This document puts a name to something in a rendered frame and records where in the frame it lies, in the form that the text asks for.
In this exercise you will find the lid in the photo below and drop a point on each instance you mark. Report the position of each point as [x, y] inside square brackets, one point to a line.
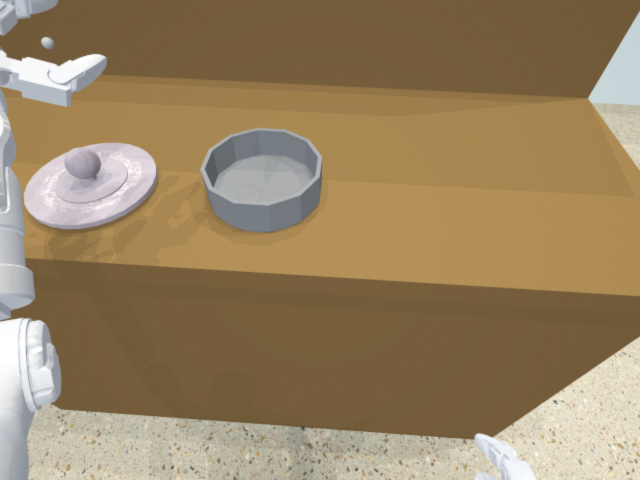
[56, 198]

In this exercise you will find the robot left hand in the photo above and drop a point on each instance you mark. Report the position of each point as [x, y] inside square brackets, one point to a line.
[37, 79]

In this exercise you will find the knob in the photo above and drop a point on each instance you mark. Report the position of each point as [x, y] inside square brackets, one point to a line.
[82, 163]

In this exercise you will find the pot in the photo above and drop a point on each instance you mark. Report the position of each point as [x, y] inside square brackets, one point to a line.
[263, 180]

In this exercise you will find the robot right hand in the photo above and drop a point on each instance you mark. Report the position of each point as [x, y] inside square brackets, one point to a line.
[504, 458]

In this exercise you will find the left robot forearm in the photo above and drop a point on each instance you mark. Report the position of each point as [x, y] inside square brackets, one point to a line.
[16, 281]

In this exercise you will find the robot left upper arm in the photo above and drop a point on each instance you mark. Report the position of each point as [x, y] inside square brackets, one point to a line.
[30, 376]

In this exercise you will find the table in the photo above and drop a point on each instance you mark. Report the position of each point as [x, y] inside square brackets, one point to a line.
[475, 249]

